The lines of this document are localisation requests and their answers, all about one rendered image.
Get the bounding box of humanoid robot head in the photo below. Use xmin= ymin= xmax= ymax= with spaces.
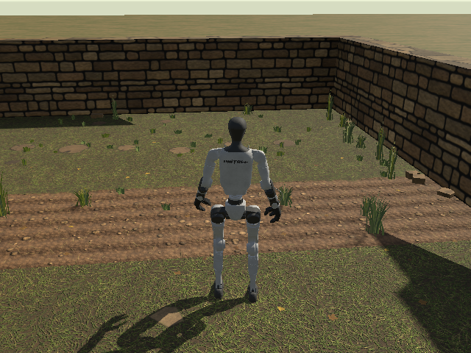
xmin=224 ymin=117 xmax=249 ymax=152

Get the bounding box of robot right forearm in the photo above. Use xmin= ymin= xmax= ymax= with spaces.
xmin=265 ymin=179 xmax=280 ymax=209

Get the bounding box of robot right upper arm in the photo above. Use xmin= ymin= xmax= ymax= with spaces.
xmin=252 ymin=149 xmax=272 ymax=190

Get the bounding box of robot right foot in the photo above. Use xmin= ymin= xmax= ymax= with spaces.
xmin=247 ymin=284 xmax=258 ymax=302

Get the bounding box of robot left upper arm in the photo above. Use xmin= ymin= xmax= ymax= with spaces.
xmin=201 ymin=148 xmax=222 ymax=188

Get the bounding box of left robot hand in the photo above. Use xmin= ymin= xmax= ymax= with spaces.
xmin=194 ymin=198 xmax=211 ymax=211

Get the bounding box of robot left forearm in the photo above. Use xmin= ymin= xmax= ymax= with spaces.
xmin=196 ymin=177 xmax=208 ymax=201

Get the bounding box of right robot hand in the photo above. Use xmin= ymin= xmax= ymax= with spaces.
xmin=264 ymin=206 xmax=281 ymax=223

